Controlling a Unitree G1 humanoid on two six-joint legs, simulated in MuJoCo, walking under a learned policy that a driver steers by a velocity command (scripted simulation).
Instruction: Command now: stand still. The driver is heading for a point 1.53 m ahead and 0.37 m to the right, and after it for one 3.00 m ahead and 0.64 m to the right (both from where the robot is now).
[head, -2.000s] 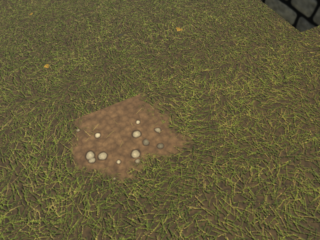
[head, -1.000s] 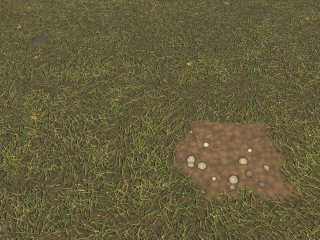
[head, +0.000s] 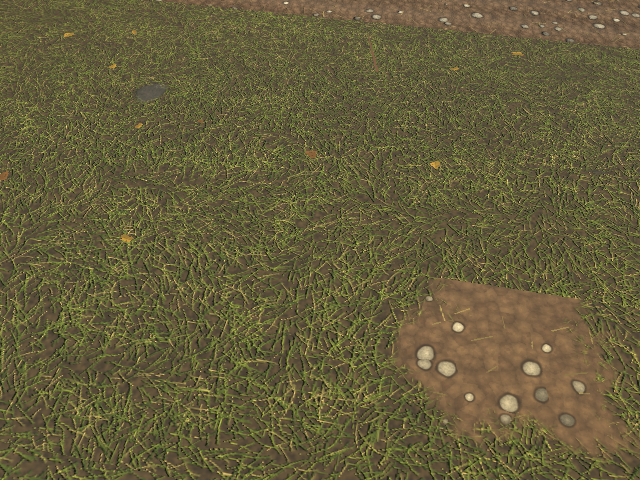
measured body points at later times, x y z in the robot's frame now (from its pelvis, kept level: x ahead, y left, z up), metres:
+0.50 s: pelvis +0.06 -0.05 +0.00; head +0.06 -0.07 +0.45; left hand +0.03 +0.21 -0.14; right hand +0.11 -0.31 -0.15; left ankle +0.00 +0.10 -0.67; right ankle +0.01 -0.14 -0.74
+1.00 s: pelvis +0.31 -0.01 +0.00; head +0.33 -0.01 +0.45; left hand +0.36 +0.25 -0.14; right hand +0.38 -0.27 -0.14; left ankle +0.34 +0.09 -0.74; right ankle +0.25 -0.15 -0.64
